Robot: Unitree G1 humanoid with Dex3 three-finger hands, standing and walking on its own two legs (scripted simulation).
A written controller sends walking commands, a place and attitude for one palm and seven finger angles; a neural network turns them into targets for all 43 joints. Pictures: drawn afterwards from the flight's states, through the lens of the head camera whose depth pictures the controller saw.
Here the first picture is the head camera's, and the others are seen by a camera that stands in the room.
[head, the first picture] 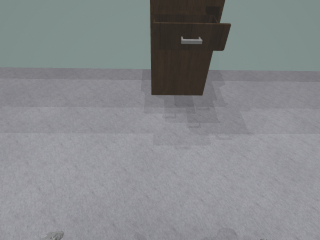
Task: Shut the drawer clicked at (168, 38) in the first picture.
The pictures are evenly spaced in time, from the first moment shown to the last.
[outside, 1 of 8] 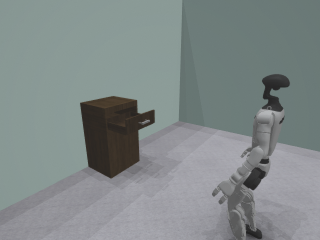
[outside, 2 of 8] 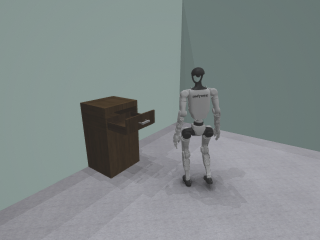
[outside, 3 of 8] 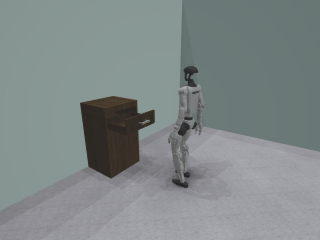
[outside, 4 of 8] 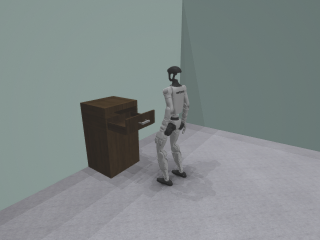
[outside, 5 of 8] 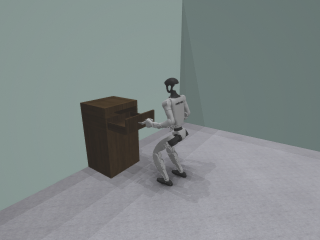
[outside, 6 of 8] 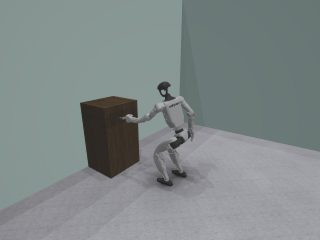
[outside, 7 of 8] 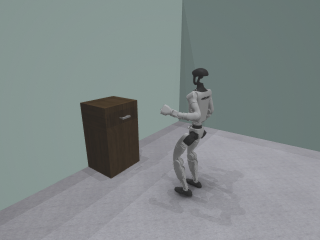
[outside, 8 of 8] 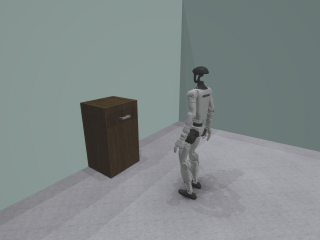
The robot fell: no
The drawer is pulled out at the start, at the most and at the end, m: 0.30 0.30 0.00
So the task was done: yes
